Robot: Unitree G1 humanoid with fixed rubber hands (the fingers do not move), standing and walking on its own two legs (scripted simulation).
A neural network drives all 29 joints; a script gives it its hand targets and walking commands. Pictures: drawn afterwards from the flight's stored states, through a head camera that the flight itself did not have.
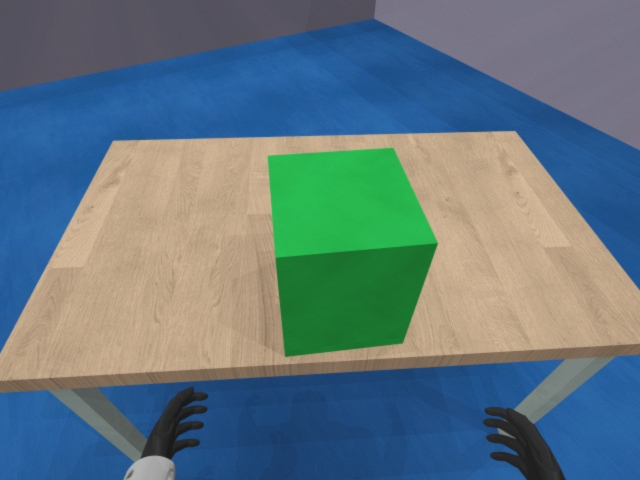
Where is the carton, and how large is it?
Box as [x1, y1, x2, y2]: [268, 148, 437, 356]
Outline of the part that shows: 393,148 268,156 275,259 285,356 401,343 403,341 437,242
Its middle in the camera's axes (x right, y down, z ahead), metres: +0.03 +0.02 +0.63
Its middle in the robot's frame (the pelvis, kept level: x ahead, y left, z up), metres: +0.47 +0.00 +0.00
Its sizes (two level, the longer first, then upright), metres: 0.210 0.200 0.250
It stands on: a table, 0.63 m high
